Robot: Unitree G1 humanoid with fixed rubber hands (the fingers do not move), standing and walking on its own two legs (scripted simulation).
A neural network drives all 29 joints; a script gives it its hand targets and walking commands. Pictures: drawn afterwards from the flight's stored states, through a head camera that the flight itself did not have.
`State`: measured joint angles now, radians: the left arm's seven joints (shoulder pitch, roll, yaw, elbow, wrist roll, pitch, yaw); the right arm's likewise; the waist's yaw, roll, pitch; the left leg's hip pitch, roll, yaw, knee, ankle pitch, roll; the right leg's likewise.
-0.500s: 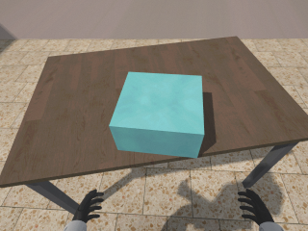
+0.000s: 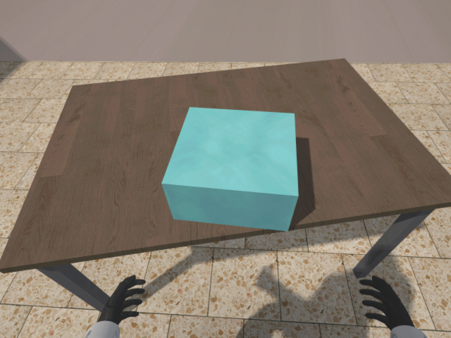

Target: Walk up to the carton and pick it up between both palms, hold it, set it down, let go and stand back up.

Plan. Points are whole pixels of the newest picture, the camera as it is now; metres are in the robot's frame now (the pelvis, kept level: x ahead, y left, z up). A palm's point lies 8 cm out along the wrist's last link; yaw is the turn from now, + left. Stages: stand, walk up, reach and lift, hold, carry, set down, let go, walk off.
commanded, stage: stand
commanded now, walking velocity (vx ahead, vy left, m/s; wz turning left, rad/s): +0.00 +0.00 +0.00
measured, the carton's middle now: (235, 165) +0.51 +0.02 -0.04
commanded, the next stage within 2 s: walk up in 1.56 s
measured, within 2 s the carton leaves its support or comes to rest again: neither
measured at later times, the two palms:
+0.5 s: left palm (103, 320) +0.16 +0.26 -0.07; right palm (401, 324) +0.16 -0.26 -0.06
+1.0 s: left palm (98, 324) +0.15 +0.26 -0.06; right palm (406, 328) +0.15 -0.26 -0.05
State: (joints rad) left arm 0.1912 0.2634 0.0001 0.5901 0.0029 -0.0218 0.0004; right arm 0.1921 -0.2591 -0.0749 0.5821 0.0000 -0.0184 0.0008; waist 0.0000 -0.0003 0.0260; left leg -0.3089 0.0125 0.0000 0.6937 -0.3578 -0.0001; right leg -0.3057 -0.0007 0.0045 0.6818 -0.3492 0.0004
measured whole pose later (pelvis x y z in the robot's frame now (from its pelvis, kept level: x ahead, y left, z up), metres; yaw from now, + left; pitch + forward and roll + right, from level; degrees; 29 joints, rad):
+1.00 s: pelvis -0.01 +0.01 +0.01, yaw +0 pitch -3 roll -1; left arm 0.19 0.31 0.00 0.59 0.00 -0.03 0.00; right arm 0.19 -0.27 -0.08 0.58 0.00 -0.03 0.00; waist 0.00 -0.01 0.03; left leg -0.28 0.01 0.00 0.65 -0.32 0.00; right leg -0.27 0.00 0.00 0.62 -0.30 0.00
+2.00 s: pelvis -0.01 -0.02 +0.01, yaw +0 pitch -3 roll +0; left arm 0.19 0.36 0.00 0.59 0.02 0.01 -0.04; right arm 0.31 -0.40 -0.08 0.58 0.00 -0.04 -0.03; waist 0.00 -0.02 0.04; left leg -0.26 0.02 -0.01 0.60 -0.30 0.00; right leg -0.26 0.01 0.00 0.61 -0.30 -0.01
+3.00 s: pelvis -0.02 -0.06 +0.01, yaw +5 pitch -3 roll +0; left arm 0.19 0.41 0.02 0.59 0.02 0.02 -0.03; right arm 0.30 -0.42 -0.04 0.58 0.00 -0.04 -0.03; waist 0.00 -0.02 0.08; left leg -0.26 0.02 -0.03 0.63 -0.31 0.00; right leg -0.27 -0.02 -0.07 0.61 -0.30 -0.02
